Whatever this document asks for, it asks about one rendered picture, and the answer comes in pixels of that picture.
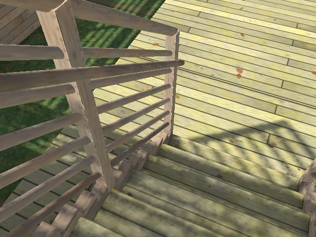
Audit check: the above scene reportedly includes stairs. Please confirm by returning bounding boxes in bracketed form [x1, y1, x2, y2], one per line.
[68, 134, 311, 237]

